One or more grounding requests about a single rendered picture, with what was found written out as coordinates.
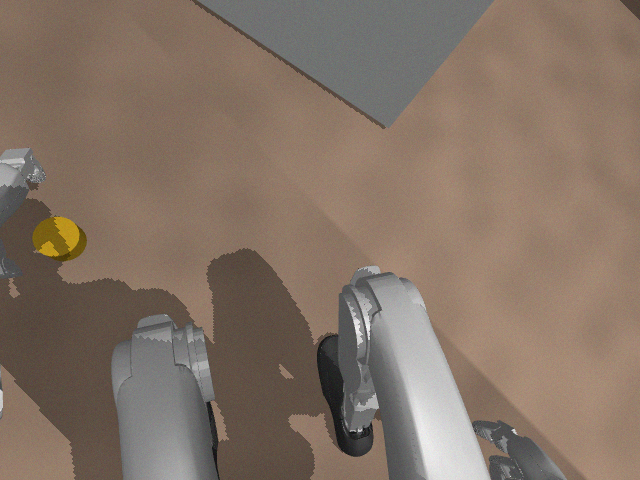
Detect left robot hand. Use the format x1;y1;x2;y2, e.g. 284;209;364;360
0;148;46;279

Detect right robot foot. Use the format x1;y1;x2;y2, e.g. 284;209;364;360
317;335;373;457

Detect right robot hand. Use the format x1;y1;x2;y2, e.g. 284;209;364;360
472;420;567;480

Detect tin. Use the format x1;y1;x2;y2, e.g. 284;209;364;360
32;217;87;261

